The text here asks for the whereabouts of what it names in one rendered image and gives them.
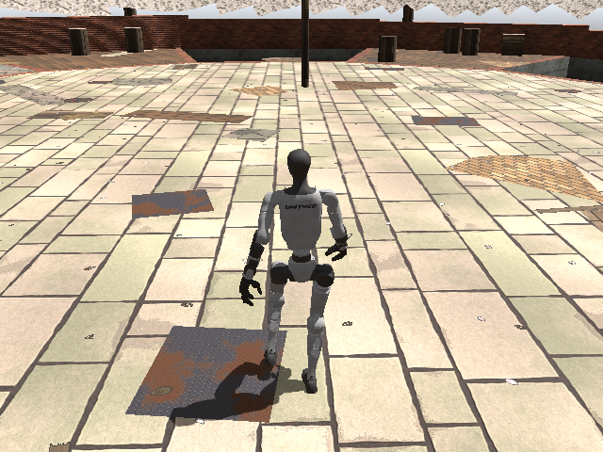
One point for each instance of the robot right forearm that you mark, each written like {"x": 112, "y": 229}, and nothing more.
{"x": 341, "y": 243}

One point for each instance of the robot left forearm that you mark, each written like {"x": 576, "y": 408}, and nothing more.
{"x": 253, "y": 260}

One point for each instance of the right robot thigh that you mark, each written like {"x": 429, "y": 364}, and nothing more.
{"x": 324, "y": 278}

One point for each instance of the right robot upper arm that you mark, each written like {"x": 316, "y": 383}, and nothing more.
{"x": 329, "y": 198}

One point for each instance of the right robot shin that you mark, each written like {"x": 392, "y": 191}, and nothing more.
{"x": 314, "y": 345}

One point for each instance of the robot right hand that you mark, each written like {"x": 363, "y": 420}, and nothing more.
{"x": 334, "y": 249}

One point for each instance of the left robot upper arm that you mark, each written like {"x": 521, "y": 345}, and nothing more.
{"x": 270, "y": 200}

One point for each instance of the robot left hand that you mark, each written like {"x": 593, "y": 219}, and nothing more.
{"x": 243, "y": 289}

